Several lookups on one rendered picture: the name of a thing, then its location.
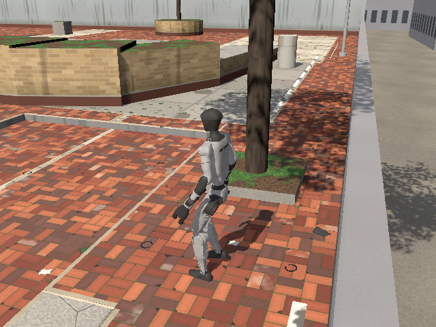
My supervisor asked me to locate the right robot upper arm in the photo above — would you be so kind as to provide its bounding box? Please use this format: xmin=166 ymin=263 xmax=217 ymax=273
xmin=220 ymin=132 xmax=237 ymax=165

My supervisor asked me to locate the robot left hand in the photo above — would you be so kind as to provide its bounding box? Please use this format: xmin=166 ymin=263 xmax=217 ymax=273
xmin=172 ymin=205 xmax=189 ymax=225

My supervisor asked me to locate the robot right shin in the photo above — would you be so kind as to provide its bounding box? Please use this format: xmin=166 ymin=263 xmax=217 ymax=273
xmin=203 ymin=222 xmax=221 ymax=253

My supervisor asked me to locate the robot right forearm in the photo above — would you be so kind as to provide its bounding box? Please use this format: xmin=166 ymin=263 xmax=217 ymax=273
xmin=224 ymin=162 xmax=236 ymax=181

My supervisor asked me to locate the robot left forearm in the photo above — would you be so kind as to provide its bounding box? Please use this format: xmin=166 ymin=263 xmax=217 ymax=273
xmin=184 ymin=176 xmax=208 ymax=209

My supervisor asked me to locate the left robot upper arm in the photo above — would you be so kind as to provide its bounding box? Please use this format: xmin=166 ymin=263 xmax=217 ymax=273
xmin=198 ymin=142 xmax=213 ymax=185

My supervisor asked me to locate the robot left foot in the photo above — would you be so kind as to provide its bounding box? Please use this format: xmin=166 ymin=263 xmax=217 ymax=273
xmin=189 ymin=269 xmax=213 ymax=282

